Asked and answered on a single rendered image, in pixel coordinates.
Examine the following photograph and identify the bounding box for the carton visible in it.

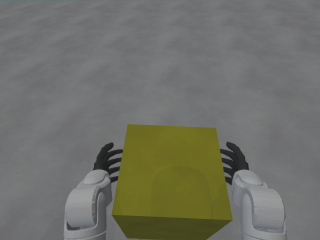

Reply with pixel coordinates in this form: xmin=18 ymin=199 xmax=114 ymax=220
xmin=111 ymin=124 xmax=233 ymax=240

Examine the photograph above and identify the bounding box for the left robot hand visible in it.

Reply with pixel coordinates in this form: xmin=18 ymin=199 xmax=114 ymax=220
xmin=93 ymin=142 xmax=123 ymax=183

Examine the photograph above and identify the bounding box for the robot right forearm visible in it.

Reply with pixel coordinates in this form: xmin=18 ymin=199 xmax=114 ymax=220
xmin=231 ymin=169 xmax=287 ymax=240

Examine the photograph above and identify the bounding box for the right robot hand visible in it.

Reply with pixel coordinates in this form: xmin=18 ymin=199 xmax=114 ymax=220
xmin=220 ymin=142 xmax=249 ymax=185

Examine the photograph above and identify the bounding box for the robot left forearm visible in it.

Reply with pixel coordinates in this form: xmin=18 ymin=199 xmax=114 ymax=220
xmin=63 ymin=169 xmax=113 ymax=240

